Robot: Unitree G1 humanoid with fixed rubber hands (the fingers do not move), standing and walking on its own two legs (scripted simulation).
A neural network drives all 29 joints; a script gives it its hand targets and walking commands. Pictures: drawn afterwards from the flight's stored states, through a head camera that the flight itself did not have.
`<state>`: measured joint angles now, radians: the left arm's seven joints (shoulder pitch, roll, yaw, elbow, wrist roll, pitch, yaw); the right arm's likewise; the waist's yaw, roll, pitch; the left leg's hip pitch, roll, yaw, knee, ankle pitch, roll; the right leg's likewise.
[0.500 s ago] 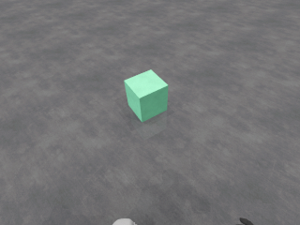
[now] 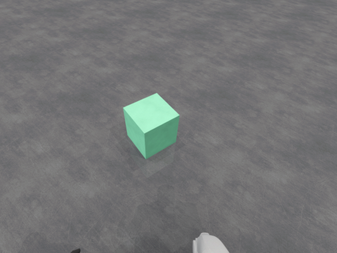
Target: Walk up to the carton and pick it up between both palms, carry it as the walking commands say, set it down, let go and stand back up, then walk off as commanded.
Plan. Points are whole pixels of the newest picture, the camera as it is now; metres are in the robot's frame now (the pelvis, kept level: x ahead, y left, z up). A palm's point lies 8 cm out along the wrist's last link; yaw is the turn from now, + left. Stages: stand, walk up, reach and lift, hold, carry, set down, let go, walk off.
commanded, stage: walk up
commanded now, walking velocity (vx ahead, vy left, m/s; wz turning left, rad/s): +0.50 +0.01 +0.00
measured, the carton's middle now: (151, 126) +1.01 +0.02 -0.64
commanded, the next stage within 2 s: none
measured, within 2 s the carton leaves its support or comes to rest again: neither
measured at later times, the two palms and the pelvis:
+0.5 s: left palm (75, 251) +0.17 +0.22 -0.11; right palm (244, 178) +0.35 -0.27 -0.14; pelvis +0.24 -0.03 +0.00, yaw +0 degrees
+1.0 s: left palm (77, 152) +0.48 +0.29 -0.15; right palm (223, 162) +0.40 -0.21 -0.12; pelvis +0.43 +0.04 +0.00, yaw +0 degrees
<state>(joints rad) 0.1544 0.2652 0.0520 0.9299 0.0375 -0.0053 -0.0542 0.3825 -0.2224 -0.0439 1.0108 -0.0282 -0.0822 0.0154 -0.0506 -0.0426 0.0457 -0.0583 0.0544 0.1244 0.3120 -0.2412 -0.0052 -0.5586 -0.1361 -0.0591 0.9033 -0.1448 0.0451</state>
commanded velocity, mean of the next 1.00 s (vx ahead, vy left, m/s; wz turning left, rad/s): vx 0.39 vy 0.04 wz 0.01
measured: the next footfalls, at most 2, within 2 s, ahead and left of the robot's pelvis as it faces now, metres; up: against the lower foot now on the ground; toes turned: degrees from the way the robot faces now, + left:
right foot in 0.16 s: +0.25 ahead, -0.16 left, +0.00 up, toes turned -9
left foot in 0.68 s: +0.48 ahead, +0.16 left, +0.00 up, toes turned +9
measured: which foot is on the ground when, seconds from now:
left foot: down 0.00-0.16, up 0.18-0.66, down 0.68-1.00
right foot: up 0.00-0.14, down 0.16-0.68, up 0.70-1.00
